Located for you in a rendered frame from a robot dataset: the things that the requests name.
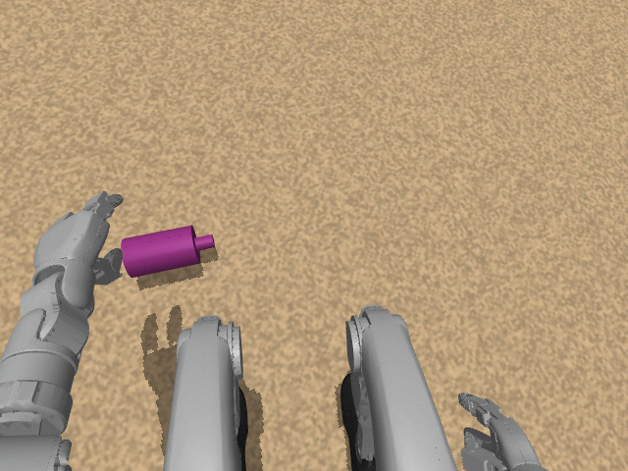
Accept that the bottle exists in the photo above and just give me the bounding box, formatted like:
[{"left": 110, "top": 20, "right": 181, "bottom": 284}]
[{"left": 121, "top": 226, "right": 215, "bottom": 278}]

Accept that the right robot foot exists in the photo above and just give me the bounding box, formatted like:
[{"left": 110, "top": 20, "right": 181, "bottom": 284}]
[{"left": 340, "top": 373, "right": 376, "bottom": 471}]

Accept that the right robot hand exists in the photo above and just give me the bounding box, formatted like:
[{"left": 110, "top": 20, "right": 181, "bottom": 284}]
[{"left": 458, "top": 392, "right": 541, "bottom": 471}]

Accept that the left robot arm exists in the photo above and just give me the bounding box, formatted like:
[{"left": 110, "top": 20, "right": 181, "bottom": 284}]
[{"left": 0, "top": 259, "right": 96, "bottom": 471}]

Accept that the left robot hand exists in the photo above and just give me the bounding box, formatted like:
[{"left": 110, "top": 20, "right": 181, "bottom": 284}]
[{"left": 33, "top": 190, "right": 123, "bottom": 286}]

